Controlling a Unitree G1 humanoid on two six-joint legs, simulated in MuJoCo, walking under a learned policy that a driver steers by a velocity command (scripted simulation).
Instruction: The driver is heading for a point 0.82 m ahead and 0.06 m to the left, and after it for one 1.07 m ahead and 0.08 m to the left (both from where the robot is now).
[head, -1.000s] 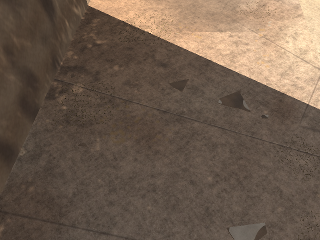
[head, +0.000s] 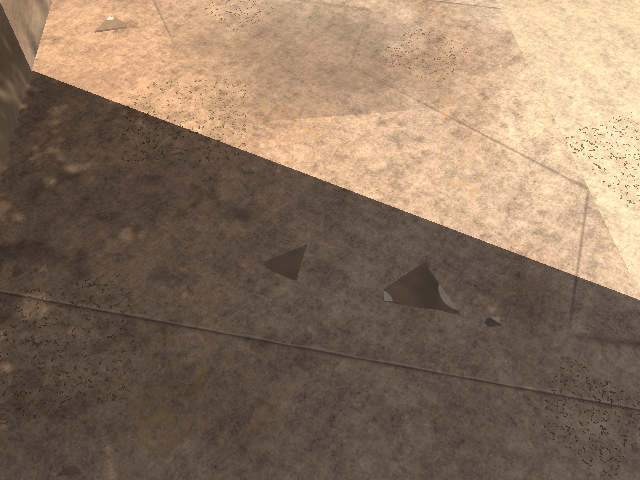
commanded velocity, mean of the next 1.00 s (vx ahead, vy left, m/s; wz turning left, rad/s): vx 0.50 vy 0.00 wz -0.11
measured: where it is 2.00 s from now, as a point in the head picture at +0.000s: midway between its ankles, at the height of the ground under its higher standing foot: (302, 236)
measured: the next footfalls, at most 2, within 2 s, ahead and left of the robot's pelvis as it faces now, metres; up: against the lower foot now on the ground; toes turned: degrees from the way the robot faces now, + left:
left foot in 0.40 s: +0.42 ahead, +0.13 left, +0.00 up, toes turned -7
right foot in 0.92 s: +0.67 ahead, -0.14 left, +0.00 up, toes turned -6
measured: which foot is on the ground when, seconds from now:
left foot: up 0.00-0.38, down 0.40-0.92, up 0.94-1.00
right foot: down 0.00-0.40, up 0.42-0.90, down 0.92-1.00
